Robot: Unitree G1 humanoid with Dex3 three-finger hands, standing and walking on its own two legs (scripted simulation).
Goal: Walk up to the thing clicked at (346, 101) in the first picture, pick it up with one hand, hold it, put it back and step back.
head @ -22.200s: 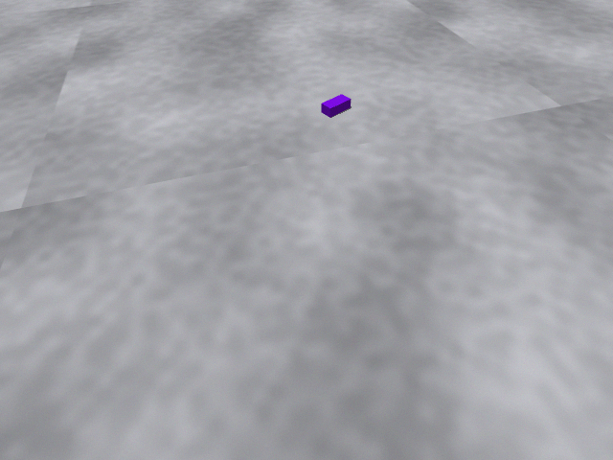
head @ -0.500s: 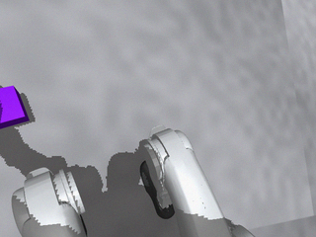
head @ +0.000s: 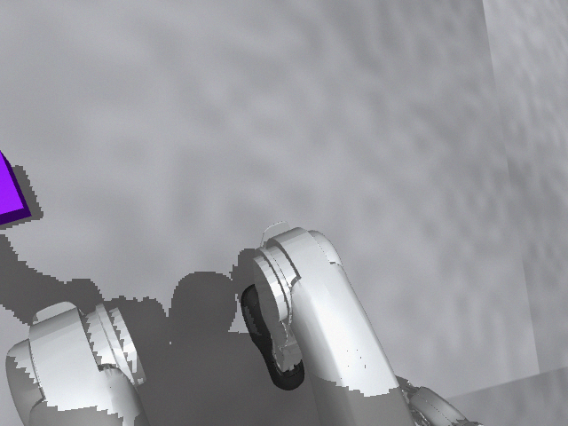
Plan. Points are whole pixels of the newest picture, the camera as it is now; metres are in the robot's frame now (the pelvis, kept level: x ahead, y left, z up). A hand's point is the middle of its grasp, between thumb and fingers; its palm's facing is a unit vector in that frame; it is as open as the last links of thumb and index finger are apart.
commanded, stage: close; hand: left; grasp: from above
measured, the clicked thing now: out of the picture +0.47 +0.30 -0.27
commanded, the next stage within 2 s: settle in 1.48 s
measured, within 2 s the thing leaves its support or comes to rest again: leaves its support in 1.90 s
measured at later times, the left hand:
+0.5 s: hand out of the picture +0.45 +0.30 -0.24, palm faces -0.45 -0.14 -0.88, open 11.4 cm
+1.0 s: hand out of the picture +0.45 +0.30 -0.24, palm faces -0.44 -0.13 -0.89, open 11.2 cm
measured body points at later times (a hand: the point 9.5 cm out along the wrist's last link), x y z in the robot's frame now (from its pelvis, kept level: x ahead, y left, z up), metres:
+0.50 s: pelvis +0.00 +0.00 +0.00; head +0.27 +0.12 +0.33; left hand +0.47 +0.31 -0.19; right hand +0.03 -0.26 -0.04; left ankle +0.05 +0.12 -0.27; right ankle +0.12 -0.15 -0.27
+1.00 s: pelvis -0.01 +0.00 +0.01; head +0.27 +0.13 +0.34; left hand +0.47 +0.31 -0.19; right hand +0.03 -0.26 -0.04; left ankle +0.05 +0.12 -0.27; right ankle +0.12 -0.15 -0.27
